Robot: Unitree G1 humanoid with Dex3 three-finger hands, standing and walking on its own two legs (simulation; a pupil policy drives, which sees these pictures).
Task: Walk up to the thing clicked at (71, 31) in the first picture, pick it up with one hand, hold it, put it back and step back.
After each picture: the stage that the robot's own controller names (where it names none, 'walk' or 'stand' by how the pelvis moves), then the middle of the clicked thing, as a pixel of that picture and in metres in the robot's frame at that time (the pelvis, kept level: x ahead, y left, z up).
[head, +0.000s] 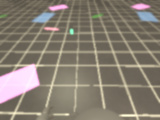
stand; (71, 31) +2.18 +0.61 -0.72
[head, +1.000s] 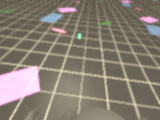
walk; (79, 36) +2.07 +0.28 -0.69
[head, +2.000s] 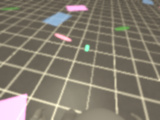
walk; (87, 48) +1.42 +0.03 -0.71
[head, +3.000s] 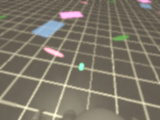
walk; (81, 66) +0.93 +0.10 -0.71
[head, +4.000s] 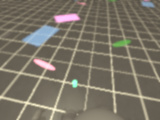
walk; (74, 83) +0.57 +0.19 -0.71
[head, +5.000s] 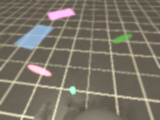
stand; (72, 90) +0.40 +0.22 -0.70
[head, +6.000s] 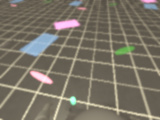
stand; (73, 100) +0.35 +0.21 -0.72
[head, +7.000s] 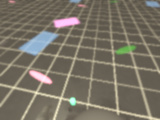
stand; (72, 101) +0.32 +0.20 -0.72
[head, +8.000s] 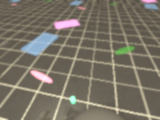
stand; (73, 100) +0.36 +0.21 -0.73
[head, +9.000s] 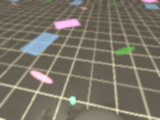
stand; (72, 100) +0.35 +0.21 -0.73
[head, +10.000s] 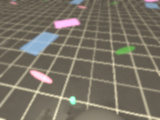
stand; (72, 100) +0.34 +0.20 -0.73
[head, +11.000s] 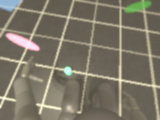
go down; (68, 71) +0.40 +0.21 -0.46
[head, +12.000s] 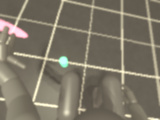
go down; (63, 62) +0.43 +0.23 -0.32
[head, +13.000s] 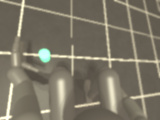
close in; (44, 55) +0.42 +0.26 -0.24
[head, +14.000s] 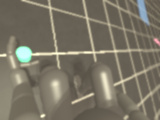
close; (24, 55) +0.41 +0.28 -0.22
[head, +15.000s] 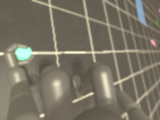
lift; (23, 54) +0.41 +0.28 -0.23
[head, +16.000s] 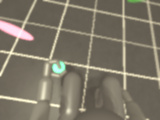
lift; (59, 69) +0.32 +0.23 -0.08
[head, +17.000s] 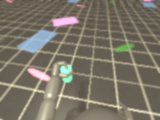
hold; (66, 73) +0.33 +0.18 +0.04
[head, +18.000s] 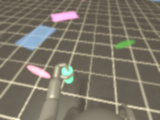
hold; (67, 74) +0.33 +0.17 +0.00
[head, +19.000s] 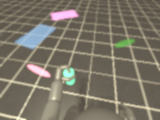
hold; (69, 76) +0.32 +0.16 -0.02
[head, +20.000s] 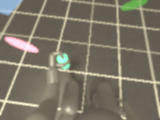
crouch; (63, 61) +0.41 +0.19 -0.09
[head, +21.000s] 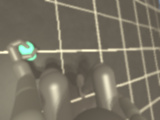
lower; (28, 51) +0.43 +0.27 -0.23
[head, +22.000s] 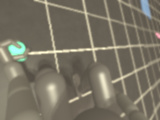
lower; (18, 52) +0.43 +0.29 -0.23
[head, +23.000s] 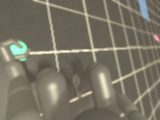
lower; (20, 51) +0.43 +0.29 -0.23
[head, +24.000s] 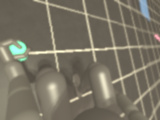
lower; (19, 51) +0.43 +0.29 -0.23
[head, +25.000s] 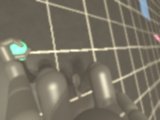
loosen; (20, 51) +0.43 +0.29 -0.23
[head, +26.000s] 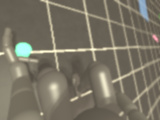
withdraw; (22, 52) +0.42 +0.27 -0.23
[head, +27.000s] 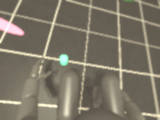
walk; (63, 60) +0.44 +0.23 -0.30
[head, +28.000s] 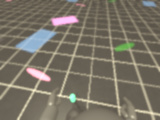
stand; (72, 98) +0.37 +0.18 -0.65
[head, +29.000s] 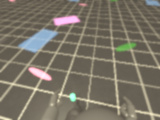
stand; (72, 97) +0.37 +0.20 -0.67
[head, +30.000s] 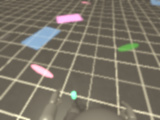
stand; (73, 95) +0.38 +0.19 -0.67
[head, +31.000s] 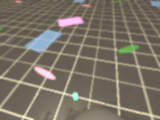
walk; (75, 96) +0.39 +0.19 -0.72
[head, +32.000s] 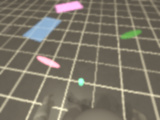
walk; (81, 82) +0.49 +0.13 -0.71
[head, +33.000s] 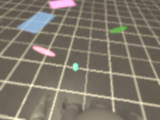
walk; (75, 67) +0.76 +0.19 -0.71
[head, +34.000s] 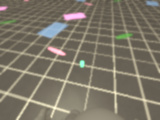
stand; (82, 64) +1.01 +0.18 -0.70
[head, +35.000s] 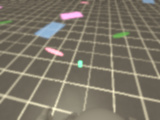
stand; (80, 64) +1.00 +0.20 -0.72
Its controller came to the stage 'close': yes
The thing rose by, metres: 0.70
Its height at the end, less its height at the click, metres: +0.00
